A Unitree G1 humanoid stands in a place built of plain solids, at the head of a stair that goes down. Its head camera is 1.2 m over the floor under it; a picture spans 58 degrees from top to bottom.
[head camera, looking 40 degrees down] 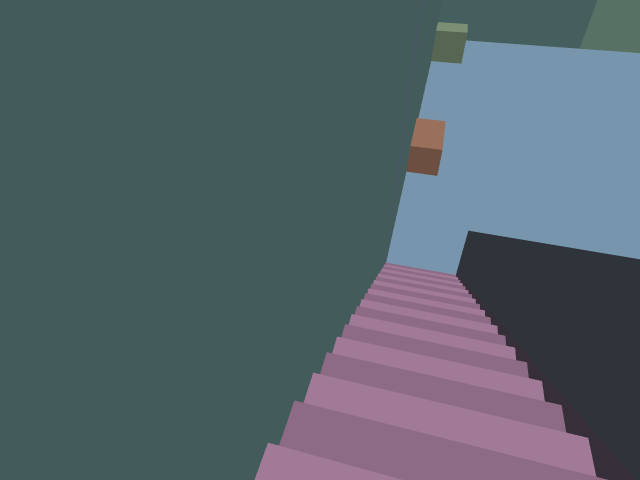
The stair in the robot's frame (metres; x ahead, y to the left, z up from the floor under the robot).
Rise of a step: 0.20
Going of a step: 0.26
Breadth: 1.19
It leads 15 degrees to the right of straight ahead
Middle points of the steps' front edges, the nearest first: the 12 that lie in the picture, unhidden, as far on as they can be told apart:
0.75 -0.47 -0.39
1.01 -0.54 -0.59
1.26 -0.61 -0.78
1.52 -0.68 -0.98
1.77 -0.75 -1.18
2.03 -0.82 -1.37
2.28 -0.89 -1.57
2.54 -0.96 -1.76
2.79 -1.02 -1.96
3.05 -1.09 -2.16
3.30 -1.16 -2.35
3.56 -1.23 -2.55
